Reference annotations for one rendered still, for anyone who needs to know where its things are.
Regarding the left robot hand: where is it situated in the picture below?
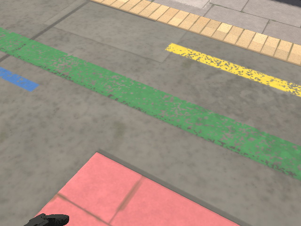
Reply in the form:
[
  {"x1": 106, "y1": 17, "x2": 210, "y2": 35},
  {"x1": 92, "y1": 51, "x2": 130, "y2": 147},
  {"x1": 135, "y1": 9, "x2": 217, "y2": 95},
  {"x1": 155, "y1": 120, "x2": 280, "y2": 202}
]
[{"x1": 24, "y1": 213, "x2": 70, "y2": 226}]

